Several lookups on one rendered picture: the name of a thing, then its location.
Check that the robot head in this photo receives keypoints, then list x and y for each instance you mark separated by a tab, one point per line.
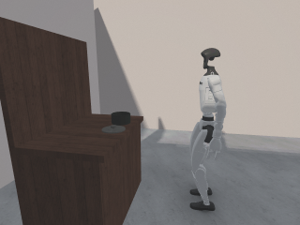
209	54

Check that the robot left forearm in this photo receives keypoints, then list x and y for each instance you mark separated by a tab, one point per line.
219	120

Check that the pot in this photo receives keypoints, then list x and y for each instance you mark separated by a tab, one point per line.
120	118

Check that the table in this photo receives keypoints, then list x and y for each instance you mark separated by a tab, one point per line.
66	170

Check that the robot left hand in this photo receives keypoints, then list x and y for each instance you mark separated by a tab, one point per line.
215	144

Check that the left robot upper arm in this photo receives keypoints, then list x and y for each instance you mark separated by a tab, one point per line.
215	83

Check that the lid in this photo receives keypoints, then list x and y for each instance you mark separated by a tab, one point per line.
113	130

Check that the humanoid robot torso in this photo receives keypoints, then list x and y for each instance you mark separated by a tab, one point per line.
207	103

